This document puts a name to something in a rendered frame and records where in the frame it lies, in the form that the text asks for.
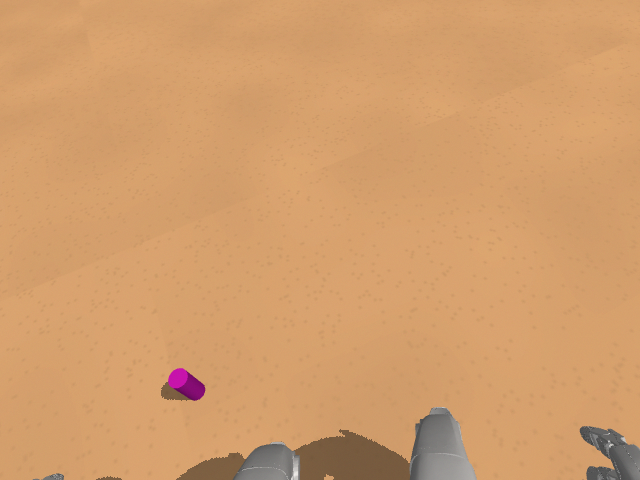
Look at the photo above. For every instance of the can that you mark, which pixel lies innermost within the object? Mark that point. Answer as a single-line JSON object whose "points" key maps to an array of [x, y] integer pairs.
{"points": [[186, 384]]}

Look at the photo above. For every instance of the right robot hand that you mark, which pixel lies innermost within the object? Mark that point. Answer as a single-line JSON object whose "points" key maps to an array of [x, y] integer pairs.
{"points": [[625, 458]]}

